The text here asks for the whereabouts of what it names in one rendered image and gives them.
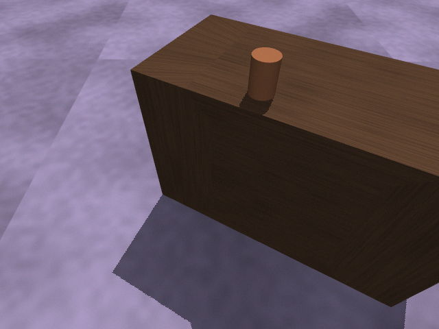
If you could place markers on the can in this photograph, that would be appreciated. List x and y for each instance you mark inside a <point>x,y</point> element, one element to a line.
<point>265,66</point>

